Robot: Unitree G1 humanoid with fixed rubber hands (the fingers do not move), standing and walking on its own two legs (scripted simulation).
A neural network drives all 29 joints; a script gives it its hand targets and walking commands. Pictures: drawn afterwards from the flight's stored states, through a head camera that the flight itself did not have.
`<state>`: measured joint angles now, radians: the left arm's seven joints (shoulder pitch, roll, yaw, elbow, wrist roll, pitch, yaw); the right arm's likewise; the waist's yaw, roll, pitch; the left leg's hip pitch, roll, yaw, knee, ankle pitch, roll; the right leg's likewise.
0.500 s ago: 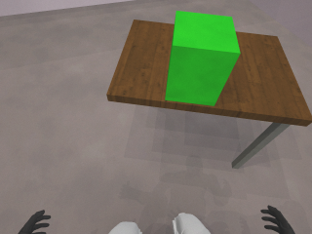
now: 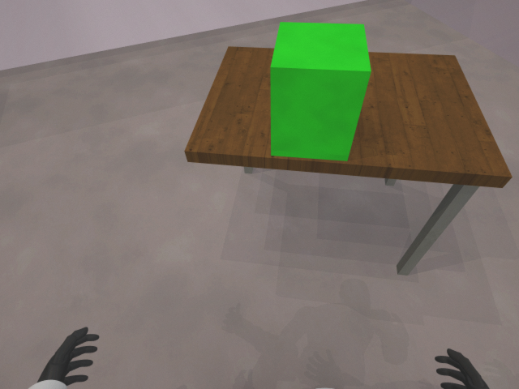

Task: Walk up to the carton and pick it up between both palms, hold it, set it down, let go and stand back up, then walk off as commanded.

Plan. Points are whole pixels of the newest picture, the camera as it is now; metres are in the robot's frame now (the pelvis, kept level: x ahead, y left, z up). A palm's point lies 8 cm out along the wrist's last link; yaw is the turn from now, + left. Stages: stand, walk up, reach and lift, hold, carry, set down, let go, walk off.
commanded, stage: walk off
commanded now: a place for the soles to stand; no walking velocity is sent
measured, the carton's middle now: (314, 93) +0.77 -0.08 +0.01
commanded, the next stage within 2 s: stand in 0.40 s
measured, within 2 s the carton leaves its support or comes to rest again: neither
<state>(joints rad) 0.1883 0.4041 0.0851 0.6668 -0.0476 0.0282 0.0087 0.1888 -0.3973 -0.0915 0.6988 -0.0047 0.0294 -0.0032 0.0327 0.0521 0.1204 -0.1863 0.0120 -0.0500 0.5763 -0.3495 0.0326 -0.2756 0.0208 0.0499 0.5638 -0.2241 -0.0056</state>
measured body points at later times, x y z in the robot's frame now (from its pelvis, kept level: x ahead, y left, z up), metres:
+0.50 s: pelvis +0.00 +0.00 +0.00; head +0.01 +0.00 +0.45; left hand +0.13 +0.33 -0.07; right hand +0.16 -0.30 -0.08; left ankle +0.00 +0.14 -0.73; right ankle +0.05 -0.12 -0.73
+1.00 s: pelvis +0.00 +0.01 +0.01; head +0.00 +0.00 +0.46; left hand +0.14 +0.34 -0.06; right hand +0.14 -0.30 -0.09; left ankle +0.00 +0.14 -0.73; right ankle +0.05 -0.12 -0.73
